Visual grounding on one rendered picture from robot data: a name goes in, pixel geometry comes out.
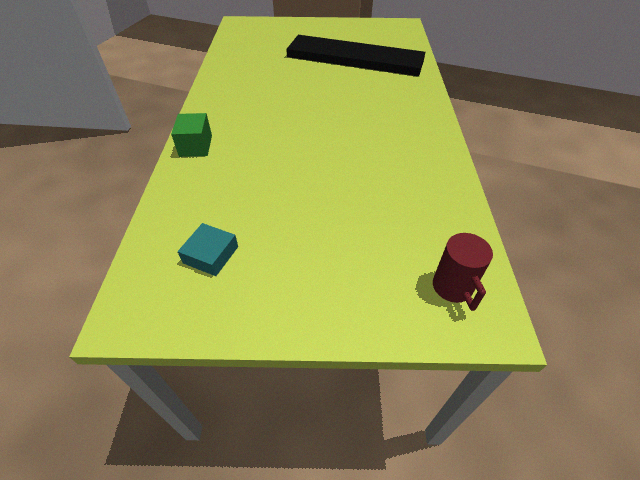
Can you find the table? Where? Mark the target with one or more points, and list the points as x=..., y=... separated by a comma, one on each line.
x=343, y=186

